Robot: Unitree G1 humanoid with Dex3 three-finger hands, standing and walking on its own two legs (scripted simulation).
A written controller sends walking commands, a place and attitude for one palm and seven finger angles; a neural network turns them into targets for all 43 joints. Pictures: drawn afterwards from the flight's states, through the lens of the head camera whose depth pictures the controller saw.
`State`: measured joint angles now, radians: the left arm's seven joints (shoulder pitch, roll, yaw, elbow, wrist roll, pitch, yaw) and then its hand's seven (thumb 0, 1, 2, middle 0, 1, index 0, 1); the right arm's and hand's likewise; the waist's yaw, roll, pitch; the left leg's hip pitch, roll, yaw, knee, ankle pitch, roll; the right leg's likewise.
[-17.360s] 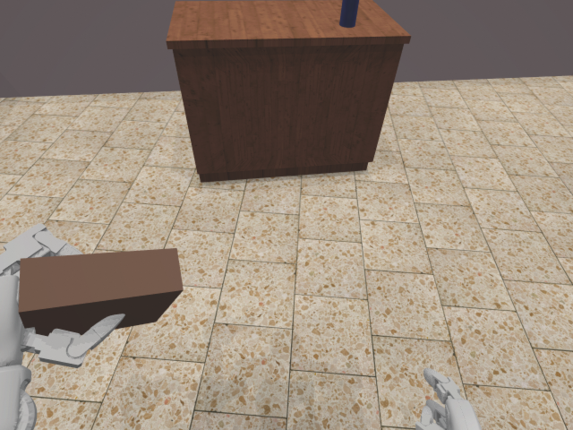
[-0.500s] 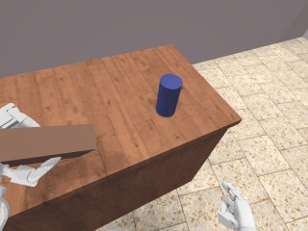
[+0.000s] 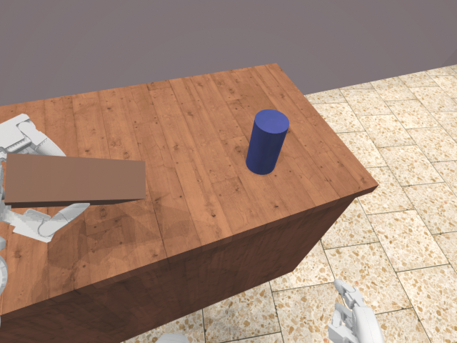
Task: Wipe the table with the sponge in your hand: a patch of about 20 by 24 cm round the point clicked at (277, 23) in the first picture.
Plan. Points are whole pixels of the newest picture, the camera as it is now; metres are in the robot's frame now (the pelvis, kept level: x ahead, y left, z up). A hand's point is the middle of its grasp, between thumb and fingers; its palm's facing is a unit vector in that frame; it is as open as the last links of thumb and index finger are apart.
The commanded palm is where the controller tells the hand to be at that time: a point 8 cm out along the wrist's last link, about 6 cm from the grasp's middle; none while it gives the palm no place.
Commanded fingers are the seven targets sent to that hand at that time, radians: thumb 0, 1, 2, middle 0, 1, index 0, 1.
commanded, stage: turn the palm down, sponge in hand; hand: left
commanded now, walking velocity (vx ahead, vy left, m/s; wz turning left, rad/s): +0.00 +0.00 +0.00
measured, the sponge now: (93, 185) +0.26 +0.22 +0.16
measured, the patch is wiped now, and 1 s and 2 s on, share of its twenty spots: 0.00 0.00 0.00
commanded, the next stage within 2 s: none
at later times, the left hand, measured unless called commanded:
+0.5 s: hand (38, 210) +0.22 +0.27 +0.16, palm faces +0.44 -0.58 -0.68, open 8.9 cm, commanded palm +0.18 +0.28 +0.20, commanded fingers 0.00 0.10 1.30 -1.20 -1.60 -1.20 -1.60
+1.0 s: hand (45, 201) +0.23 +0.27 +0.16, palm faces +0.31 -0.38 -0.87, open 8.9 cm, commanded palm +0.20 +0.27 +0.22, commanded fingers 0.00 0.10 1.30 -1.20 -1.60 -1.20 -1.60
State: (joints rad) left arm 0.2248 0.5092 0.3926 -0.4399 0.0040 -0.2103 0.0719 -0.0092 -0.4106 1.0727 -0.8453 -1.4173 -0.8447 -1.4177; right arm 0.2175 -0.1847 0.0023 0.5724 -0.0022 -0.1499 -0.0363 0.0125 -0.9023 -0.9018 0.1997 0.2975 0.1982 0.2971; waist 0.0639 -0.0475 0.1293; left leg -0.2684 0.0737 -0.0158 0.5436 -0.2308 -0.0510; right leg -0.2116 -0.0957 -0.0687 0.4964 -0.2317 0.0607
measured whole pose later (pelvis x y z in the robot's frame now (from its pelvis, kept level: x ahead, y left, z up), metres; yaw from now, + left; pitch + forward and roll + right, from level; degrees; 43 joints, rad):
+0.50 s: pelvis +0.00 -0.03 -0.01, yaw +2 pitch -2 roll +0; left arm 0.27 0.53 0.36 -0.36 0.16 0.05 0.07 -0.01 -0.41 1.07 -0.84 -1.42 -0.84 -1.42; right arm 0.15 -0.23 0.03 0.62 0.00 -0.11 -0.07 0.01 -0.90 -0.90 0.20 0.30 0.20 0.30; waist 0.09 0.05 0.03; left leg -0.33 0.09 -0.07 0.64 -0.28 -0.08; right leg -0.28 -0.09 -0.11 0.66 -0.33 0.03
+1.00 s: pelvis +0.03 -0.02 -0.01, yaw +1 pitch -1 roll +0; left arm 0.37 0.60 0.29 -0.48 0.36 0.16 0.06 -0.01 -0.41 1.07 -0.84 -1.42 -0.84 -1.42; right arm 0.18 -0.27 0.00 0.60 0.03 -0.10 -0.09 0.02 -0.90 -0.90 0.20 0.30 0.20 0.30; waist 0.10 0.08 -0.01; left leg -0.30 0.08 -0.04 0.62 -0.31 -0.07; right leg -0.26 -0.10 -0.08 0.62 -0.34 0.05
